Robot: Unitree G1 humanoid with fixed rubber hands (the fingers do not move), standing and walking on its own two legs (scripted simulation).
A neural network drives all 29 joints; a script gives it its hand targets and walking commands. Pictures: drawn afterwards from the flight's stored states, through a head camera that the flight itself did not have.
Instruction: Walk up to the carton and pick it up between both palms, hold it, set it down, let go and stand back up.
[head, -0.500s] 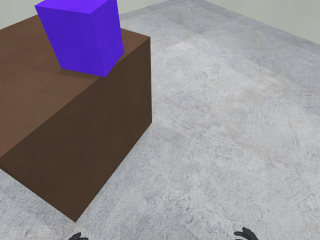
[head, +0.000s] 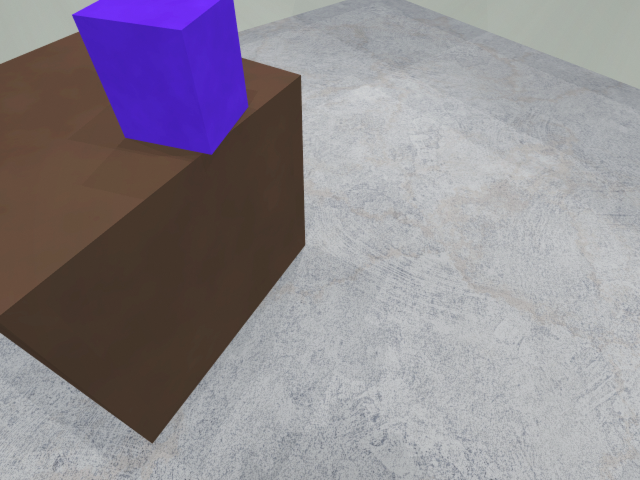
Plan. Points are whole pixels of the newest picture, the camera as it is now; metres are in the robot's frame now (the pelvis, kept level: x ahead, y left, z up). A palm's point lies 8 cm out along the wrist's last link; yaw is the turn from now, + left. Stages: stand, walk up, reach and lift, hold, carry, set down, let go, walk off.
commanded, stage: stand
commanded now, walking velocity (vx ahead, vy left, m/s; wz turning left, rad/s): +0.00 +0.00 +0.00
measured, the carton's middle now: (175, 68) +0.86 +0.32 +0.09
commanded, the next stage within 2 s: none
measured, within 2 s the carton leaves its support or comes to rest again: neither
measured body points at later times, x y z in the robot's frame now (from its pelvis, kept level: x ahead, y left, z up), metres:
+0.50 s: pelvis +0.00 +0.00 +0.00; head +0.01 -0.01 +0.45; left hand +0.06 +0.24 -0.13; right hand +0.07 -0.25 -0.13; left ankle +0.02 +0.11 -0.73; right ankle +0.02 -0.13 -0.73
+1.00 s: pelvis +0.01 -0.01 +0.01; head +0.02 +0.00 +0.46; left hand +0.04 +0.24 -0.14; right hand +0.06 -0.25 -0.14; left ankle +0.02 +0.11 -0.73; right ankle +0.02 -0.13 -0.73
